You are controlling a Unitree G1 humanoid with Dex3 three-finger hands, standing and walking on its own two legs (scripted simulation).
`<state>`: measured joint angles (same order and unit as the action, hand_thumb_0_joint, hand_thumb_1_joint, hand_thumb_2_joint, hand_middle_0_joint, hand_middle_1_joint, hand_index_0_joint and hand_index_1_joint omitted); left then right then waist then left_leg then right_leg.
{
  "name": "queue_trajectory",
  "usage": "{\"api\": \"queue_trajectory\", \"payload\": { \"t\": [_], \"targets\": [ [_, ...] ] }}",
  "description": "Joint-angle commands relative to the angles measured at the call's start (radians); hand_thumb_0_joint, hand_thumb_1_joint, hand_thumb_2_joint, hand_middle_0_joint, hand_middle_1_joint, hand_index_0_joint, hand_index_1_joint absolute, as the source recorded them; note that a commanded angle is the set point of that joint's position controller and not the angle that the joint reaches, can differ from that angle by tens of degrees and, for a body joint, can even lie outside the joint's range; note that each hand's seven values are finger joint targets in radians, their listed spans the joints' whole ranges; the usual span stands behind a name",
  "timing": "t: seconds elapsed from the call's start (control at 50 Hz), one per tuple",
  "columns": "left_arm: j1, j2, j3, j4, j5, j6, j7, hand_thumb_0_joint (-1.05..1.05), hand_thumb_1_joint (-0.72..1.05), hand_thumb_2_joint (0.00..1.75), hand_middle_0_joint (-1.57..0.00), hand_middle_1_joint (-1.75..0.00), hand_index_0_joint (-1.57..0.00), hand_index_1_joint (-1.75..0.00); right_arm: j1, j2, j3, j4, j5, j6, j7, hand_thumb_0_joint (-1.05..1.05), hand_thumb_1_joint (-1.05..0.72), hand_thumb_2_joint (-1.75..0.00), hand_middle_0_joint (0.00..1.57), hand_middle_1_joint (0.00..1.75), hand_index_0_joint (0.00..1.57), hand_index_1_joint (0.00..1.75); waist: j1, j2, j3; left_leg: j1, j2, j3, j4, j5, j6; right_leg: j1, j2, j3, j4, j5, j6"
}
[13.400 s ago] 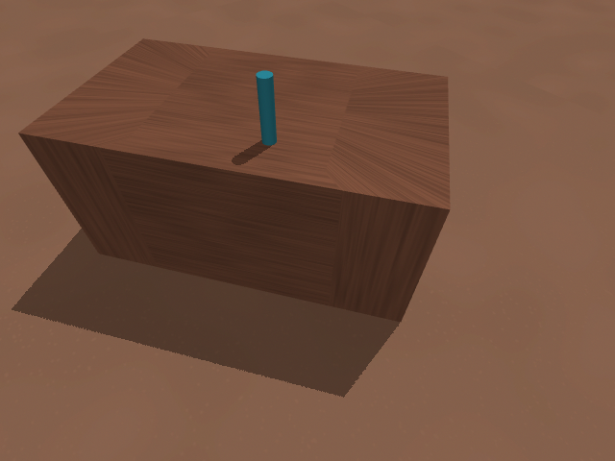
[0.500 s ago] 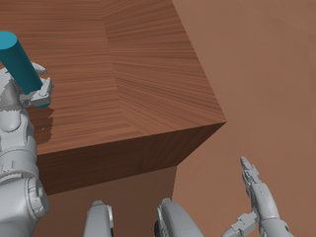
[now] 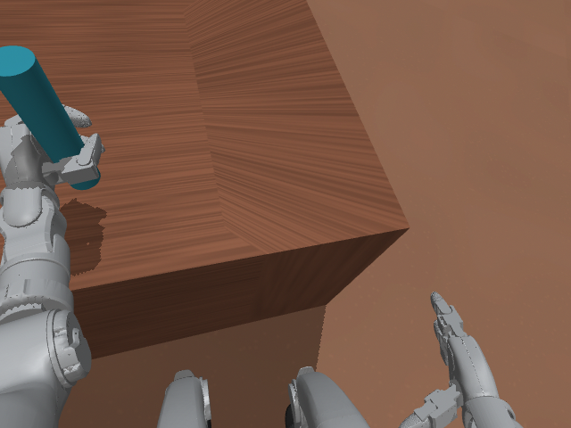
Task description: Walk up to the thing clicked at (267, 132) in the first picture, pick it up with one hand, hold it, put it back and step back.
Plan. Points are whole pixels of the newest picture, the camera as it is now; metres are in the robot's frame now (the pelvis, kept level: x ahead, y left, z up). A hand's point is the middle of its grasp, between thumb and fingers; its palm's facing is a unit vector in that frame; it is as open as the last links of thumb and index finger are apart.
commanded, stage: settle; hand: left
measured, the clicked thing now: (54, 131) +0.49 +0.24 +0.08
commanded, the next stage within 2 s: lift in 0.16 s
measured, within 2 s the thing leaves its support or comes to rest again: neither
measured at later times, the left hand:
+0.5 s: hand (72, 135) +0.49 +0.22 +0.08, palm faces +0.17 -0.98 +0.00, open 5.6 cm
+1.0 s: hand (60, 139) +0.42 +0.20 +0.15, palm faces +0.17 -0.98 +0.01, open 5.6 cm
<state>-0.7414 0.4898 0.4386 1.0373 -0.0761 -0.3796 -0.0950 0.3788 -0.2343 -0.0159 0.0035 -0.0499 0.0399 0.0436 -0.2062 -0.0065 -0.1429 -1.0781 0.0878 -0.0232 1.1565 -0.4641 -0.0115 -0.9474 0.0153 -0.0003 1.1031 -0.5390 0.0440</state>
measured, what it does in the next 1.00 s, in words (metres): stands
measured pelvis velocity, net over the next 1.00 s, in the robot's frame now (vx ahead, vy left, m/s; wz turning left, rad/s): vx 0.02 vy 0.00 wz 0.01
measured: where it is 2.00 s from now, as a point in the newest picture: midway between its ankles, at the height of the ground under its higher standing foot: outside the picture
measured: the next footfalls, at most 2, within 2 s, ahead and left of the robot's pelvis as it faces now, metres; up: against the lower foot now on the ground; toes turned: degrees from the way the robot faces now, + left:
none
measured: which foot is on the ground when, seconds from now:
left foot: down 0.00-1.00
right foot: down 0.00-1.00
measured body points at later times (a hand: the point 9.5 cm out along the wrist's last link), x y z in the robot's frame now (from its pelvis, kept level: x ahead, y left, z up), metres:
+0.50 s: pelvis +0.00 +0.00 +0.01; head +0.11 +0.04 +0.45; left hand +0.47 +0.27 +0.08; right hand +0.16 -0.26 +0.00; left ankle +0.04 +0.12 -0.65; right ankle -0.01 -0.15 -0.65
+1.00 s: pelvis +0.02 +0.00 +0.04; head +0.06 +0.01 +0.49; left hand +0.41 +0.25 +0.15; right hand +0.17 -0.26 +0.00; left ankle +0.04 +0.12 -0.65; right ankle -0.01 -0.15 -0.65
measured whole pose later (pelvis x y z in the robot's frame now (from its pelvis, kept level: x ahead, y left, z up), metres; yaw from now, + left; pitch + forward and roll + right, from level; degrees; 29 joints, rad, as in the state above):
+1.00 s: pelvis +0.02 +0.00 +0.04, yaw +1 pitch +11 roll -2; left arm -0.44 0.27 0.26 0.55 -0.16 -0.12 -0.03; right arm 0.38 -0.22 -0.09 0.22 0.02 0.04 -0.01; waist -0.06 0.02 -0.14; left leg -0.70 0.06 0.02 0.91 -0.41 -0.01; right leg -0.59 -0.01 0.03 0.87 -0.48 0.05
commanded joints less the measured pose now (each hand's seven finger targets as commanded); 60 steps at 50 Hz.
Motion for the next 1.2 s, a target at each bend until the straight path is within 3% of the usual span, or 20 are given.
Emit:
{"api": "queue_trajectory", "payload": {
  "t": [0.0, 0.14, 0.26, 0.32, 0.34, 0.38, 0.46, 0.56, 0.64, 0.66, 0.74, 0.76, 0.88, 0.9, 1.0, 1.04, 1.12, 1.14, 1.16, 1.18],
  "targets": [
    [-0.438, 0.253, 0.015, -0.242, -0.013, -0.075, -0.004, 0.0, 0.59, 1.43, -1.44, -1.5, -1.44, -1.51, 0.028, -0.155, -0.102, -0.156, 0.008, -0.045, -0.018, 0.0, 0.56, -0.05, 0.05, 0.05, 0.05, 0.05, 0.014, 0.213, -0.493, 0.513, -0.022, -0.013, -0.119, 0.399, 0.021, 0.091, 0.029, -0.035, -0.127, 0.396, -0.046],
    [-0.478, 0.265, 0.019, -0.247, -0.025, -0.075, -0.008, 0.0, 0.55, 1.43, -1.43, -1.5, -1.43, -1.51, 0.016, -0.151, -0.096, -0.166, 0.014, -0.051, -0.026, 0.0, 0.56, -0.05, 0.05, 0.05, 0.05, 0.05, 0.008, 0.182, -0.53, 0.509, -0.029, -0.001, -0.125, 0.378, 0.033, 0.15, 0.023, -0.02, -0.149, 0.427, -0.037],
    [-0.467, 0.289, 0.029, -0.241, -0.013, -0.06, -0.005, 0.0, 0.64, 1.35, -1.39, -1.45, -1.41, -1.45, 0.024, -0.164, -0.112, -0.132, 0.016, -0.046, -0.025, 0.0, 0.57, -0.05, 0.05, 0.05, 0.05, 0.05, 0.019, 0.202, -0.474, 0.517, -0.027, -0.008, -0.161, 0.317, 0.023, 0.114, 0.026, -0.031, -0.167, 0.344, -0.045],
    [-0.465, 0.244, 0.005, -0.268, -0.027, -0.054, -0.01, 0.0, 0.69, 1.36, -1.4, -1.46, -1.42, -1.45, -0.007, -0.164, -0.115, -0.173, 0.02, -0.056, -0.028, 0.0, 0.56, -0.05, 0.05, 0.05, 0.05, 0.05, 0.02, 0.199, -0.506, 0.55, -0.025, -0.01, -0.166, 0.333, 0.021, 0.132, 0.027, -0.033, -0.171, 0.354, -0.046],
    [-0.463, 0.263, 0.014, -0.275, -0.025, -0.05, -0.01, 0.0, 0.67, 1.36, -1.4, -1.46, -1.43, -1.45, -0.005, -0.184, -0.137, -0.182, 0.021, -0.056, -0.033, 0.0, 0.56, -0.05, 0.05, 0.05, 0.05, 0.05, 0.02, 0.188, -0.52, 0.559, -0.025, -0.01, -0.171, 0.333, 0.023, 0.144, 0.028, -0.033, -0.18, 0.36, -0.044],
    [-0.46, 0.242, -0.008, -0.305, -0.029, -0.046, -0.012, 0.0, 0.65, 1.35, -1.41, -1.46, -1.43, -1.45, 0.002, -0.151, -0.106, -0.167, 0.024, -0.056, -0.034, 0.0, 0.56, -0.05, 0.05, 0.05, 0.05, 0.05, 0.036, 0.199, -0.528, 0.568, -0.029, 0.001, -0.173, 0.361, 0.022, 0.178, 0.026, -0.027, -0.188, 0.393, -0.041],
    [-0.432, 0.222, -0.024, -0.346, -0.04, -0.027, -0.006, 0.0, 0.64, 1.37, -1.42, -1.48, -1.44, -1.48, 0.002, -0.144, -0.108, -0.141, 0.031, -0.055, -0.039, 0.0, 0.55, -0.05, 0.05, 0.05, 0.05, 0.05, 0.055, 0.195, -0.541, 0.6, -0.03, 0.009, -0.177, 0.425, 0.025, 0.22, 0.023, -0.023, -0.2, 0.456, -0.035],
    [-0.367, 0.201, -0.029, -0.427, -0.044, 0.007, 0.016, 0.0, 0.63, 1.37, -1.41, -1.48, -1.44, -1.47, 0.026, -0.158, -0.133, -0.1, 0.035, -0.045, -0.044, 0.0, 0.56, -0.05, 0.05, 0.05, 0.05, 0.05, 0.072, 0.189, -0.506, 0.635, -0.027, 0.011, -0.212, 0.443, 0.021, 0.244, 0.023, -0.026, -0.227, 0.466, -0.036],
    [-0.281, 0.116, -0.064, -0.487, -0.065, 0.045, 0.024, 0.0, 0.66, 1.36, -1.4, -1.46, -1.42, -1.45, 0.043, -0.139, -0.128, -0.063, 0.045, -0.039, -0.044, 0.0, 0.57, -0.04, 0.05, 0.05, 0.05, 0.05, 0.095, 0.16, -0.457, 0.656, -0.028, 0.016, -0.241, 0.481, 0.021, 0.282, 0.023, -0.03, -0.247, 0.499, -0.033],
    [-0.279, 0.116, -0.071, -0.515, -0.065, 0.054, 0.023, 0.0, 0.63, 1.35, -1.39, -1.46, -1.42, -1.45, 0.016, -0.164, -0.161, -0.056, 0.046, -0.041, -0.047, 0.0, 0.57, -0.04, 0.05, 0.05, 0.05, 0.05, 0.092, 0.164, -0.436, 0.67, -0.025, 0.012, -0.259, 0.459, 0.016, 0.272, 0.026, -0.036, -0.253, 0.466, -0.037],
    [-0.231, 0.061, -0.098, -0.595, -0.076, 0.093, 0.036, 0.0, 0.61, 1.34, -1.4, -1.45, -1.42, -1.44, -0.007, -0.122, -0.123, -0.049, 0.062, -0.042, -0.047, 0.0, 0.57, -0.04, 0.05, 0.05, 0.05, 0.05, 0.124, 0.138, -0.382, 0.668, -0.026, 0.008, -0.309, 0.401, 0.01, 0.301, 0.025, -0.041, -0.274, 0.405, -0.042],
    [-0.218, 0.043, -0.101, -0.603, -0.086, 0.101, 0.038, 0.0, 0.59, 1.35, -1.4, -1.45, -1.42, -1.45, -0.025, -0.138, -0.142, -0.048, 0.065, -0.046, -0.052, 0.0, 0.58, -0.04, 0.05, 0.05, 0.05, 0.05, 0.122, 0.122, -0.369, 0.675, -0.024, 0.004, -0.325, 0.385, 0.007, 0.305, 0.026, -0.045, -0.278, 0.389, -0.044],
    [-0.139, -0.015, -0.149, -0.722, -0.088, 0.165, 0.057, 0.0, 0.58, 1.36, -1.4, -1.45, -1.42, -1.45, 0.006, -0.135, -0.147, 0.017, 0.073, -0.047, -0.065, 0.0, 0.58, -0.04, 0.05, 0.05, 0.05, 0.05, 0.128, 0.079, -0.363, 0.729, -0.031, 0.028, -0.333, 0.463, 0.018, 0.368, 0.017, -0.032, -0.311, 0.482, -0.03],
    [-0.117, 0.002, -0.131, -0.728, -0.092, 0.174, 0.062, 0.0, 0.56, 1.36, -1.39, -1.45, -1.41, -1.45, 0.018, -0.151, -0.165, 0.059, 0.076, -0.043, -0.068, 0.0, 0.58, -0.04, 0.05, 0.05, 0.05, 0.05, 0.134, 0.086, -0.329, 0.717, -0.036, 0.034, -0.342, 0.443, 0.018, 0.37, 0.014, -0.028, -0.321, 0.471, -0.03],
    [-0.099, -0.028, -0.139, -0.856, -0.099, 0.201, 0.086, 0.0, 0.58, 1.36, -1.38, -1.44, -1.4, -1.44, -0.027, -0.114, -0.141, 0.086, 0.079, -0.049, -0.072, 0.0, 0.58, -0.04, 0.05, 0.05, 0.05, 0.05, 0.164, 0.086, -0.308, 0.734, -0.043, 0.039, -0.381, 0.409, 0.011, 0.411, 0.008, -0.031, -0.348, 0.441, -0.031],
    [-0.067, -0.025, -0.134, -0.856, -0.097, 0.218, 0.096, 0.0, 0.6, 1.37, -1.38, -1.45, -1.4, -1.44, -0.051, -0.159, -0.181, 0.113, 0.08, -0.052, -0.083, 0.0, 0.58, -0.04, 0.05, 0.05, 0.05, 0.05, 0.156, 0.054, -0.284, 0.726, -0.046, 0.045, -0.396, 0.38, 0.014, 0.424, 0.004, -0.024, -0.368, 0.433, -0.028],
    [-0.036, -0.073, -0.163, -0.897, -0.098, 0.241, 0.102, 0.0, 0.57, 1.37, -1.38, -1.45, -1.4, -1.45, -0.094, -0.115, -0.139, 0.122, 0.083, -0.066, -0.091, 0.0, 0.57, -0.04, 0.05, 0.05, 0.05, 0.05, 0.17, 0.04, -0.27, 0.751, -0.049, 0.049, -0.419, 0.363, 0.011, 0.453, 0.0, -0.026, -0.393, 0.416, -0.028],
    [0.026, -0.095, -0.175, -0.849, -0.101, 0.254, 0.1, 0.0, 0.55, 1.37, -1.39, -1.46, -1.41, -1.46, -0.054, -0.129, -0.159, 0.184, 0.083, -0.062, -0.094, 0.0, 0.57, -0.04, 0.05, 0.05, 0.05, 0.05, 0.162, 0.019, -0.239, 0.738, -0.05, 0.054, -0.421, 0.353, 0.015, 0.452, 0.0, -0.023, -0.403, 0.416, -0.026],
    [-0.027, -0.058, -0.143, -0.932, -0.109, 0.251, 0.101, 0.0, 0.56, 1.38, -1.39, -1.47, -1.41, -1.46, -0.114, -0.146, -0.163, 0.137, 0.084, -0.071, -0.098, 0.0, 0.57, -0.04, 0.05, 0.05, 0.05, 0.05, 0.169, 0.006, -0.246, 0.731, -0.053, 0.055, -0.427, 0.344, 0.016, 0.474, -0.003, -0.019, -0.411, 0.415, -0.024],
    [0.006, -0.068, -0.149, -0.908, -0.108, 0.26, 0.099, 0.0, 0.55, 1.36, -1.39, -1.45, -1.41, -1.45, -0.096, -0.128, -0.151, 0.189, 0.083, -0.071, -0.098, 0.0, 0.57, -0.04, 0.05, 0.05, 0.05, 0.05, 0.174, 0.016, -0.251, 0.735, -0.056, 0.059, -0.426, 0.35, 0.016, 0.485, -0.006, -0.018, -0.413, 0.425, -0.024]
  ]
}}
